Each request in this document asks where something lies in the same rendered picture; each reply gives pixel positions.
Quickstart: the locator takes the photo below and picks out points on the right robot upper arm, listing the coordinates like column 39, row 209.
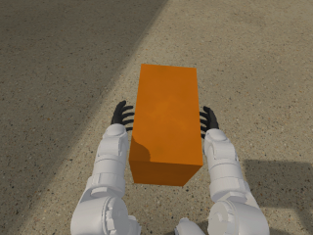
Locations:
column 227, row 217

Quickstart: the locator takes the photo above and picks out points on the left robot upper arm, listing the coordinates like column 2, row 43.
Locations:
column 102, row 216

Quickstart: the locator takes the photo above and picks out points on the robot left forearm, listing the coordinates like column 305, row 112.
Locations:
column 108, row 172

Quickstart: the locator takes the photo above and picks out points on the robot right hand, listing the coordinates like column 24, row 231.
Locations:
column 210, row 122

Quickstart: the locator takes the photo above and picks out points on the robot left thigh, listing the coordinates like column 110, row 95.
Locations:
column 135, row 228

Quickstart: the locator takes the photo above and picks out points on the robot right forearm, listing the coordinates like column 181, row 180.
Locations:
column 227, row 181

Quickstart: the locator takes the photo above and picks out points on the carton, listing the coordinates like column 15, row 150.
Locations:
column 165, row 146

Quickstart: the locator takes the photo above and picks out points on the robot left hand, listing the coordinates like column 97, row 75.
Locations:
column 118, row 115

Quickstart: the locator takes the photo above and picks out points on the left robot shin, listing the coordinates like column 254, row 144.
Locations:
column 132, row 217

